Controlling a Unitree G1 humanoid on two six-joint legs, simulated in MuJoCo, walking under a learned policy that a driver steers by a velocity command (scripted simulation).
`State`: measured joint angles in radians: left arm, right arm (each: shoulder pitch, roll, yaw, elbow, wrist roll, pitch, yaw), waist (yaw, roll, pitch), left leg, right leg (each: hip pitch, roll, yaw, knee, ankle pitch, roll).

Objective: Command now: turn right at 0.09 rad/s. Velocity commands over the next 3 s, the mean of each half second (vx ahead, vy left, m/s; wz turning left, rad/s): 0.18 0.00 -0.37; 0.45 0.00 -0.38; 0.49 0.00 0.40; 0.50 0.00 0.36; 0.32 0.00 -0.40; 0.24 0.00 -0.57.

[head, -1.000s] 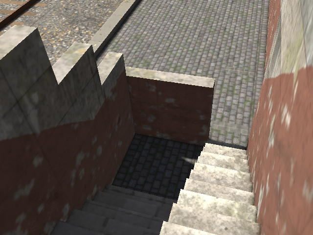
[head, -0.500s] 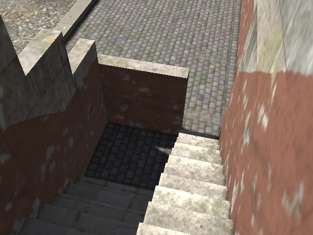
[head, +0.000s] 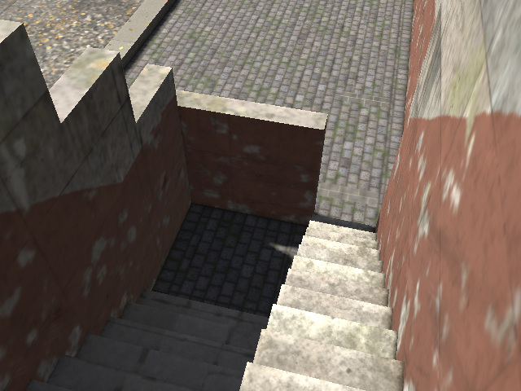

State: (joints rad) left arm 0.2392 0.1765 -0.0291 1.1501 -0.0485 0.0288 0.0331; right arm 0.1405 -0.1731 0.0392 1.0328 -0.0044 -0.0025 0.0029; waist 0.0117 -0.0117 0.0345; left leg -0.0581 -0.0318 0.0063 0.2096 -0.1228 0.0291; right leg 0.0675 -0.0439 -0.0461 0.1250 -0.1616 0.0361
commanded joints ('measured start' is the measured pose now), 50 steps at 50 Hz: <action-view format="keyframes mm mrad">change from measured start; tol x64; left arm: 1 133 93 32 -31 215 36 -84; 50 115 185 45 -453 93 -206 -82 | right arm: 1 157 -227 -75 40 6 0 41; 50 347 -155 -20 -281 -26 -31 71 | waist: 1 -12 92 113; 50 -22 -94 4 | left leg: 1 20 29 5 118 -163 -43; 34 -478 468 -162 615 -991 40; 40 -1159 55 -10 2147 -579 -112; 50 -963 135 -243 1222 196 -118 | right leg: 1 -259 -44 65 21 -115 -58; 16 -928 -27 215 1342 151 -124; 26 -1330 -152 176 942 535 -90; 39 306 -7 152 715 620 -161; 47 -973 -236 410 290 -495 -294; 50 -552 -282 398 567 -366 -260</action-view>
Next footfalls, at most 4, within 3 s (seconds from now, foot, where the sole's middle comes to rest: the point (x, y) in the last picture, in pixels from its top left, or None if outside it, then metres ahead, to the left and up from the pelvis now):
0.74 right None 0.15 -0.29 -0.98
1.30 left None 0.45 -0.02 -1.18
1.94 right None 0.67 -0.18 -1.38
2.14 left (263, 358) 0.90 0.02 -1.43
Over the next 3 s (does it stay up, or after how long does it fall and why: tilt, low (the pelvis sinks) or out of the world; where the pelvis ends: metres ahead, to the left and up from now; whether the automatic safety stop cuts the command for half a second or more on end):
stays up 1.15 -0.24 -1.02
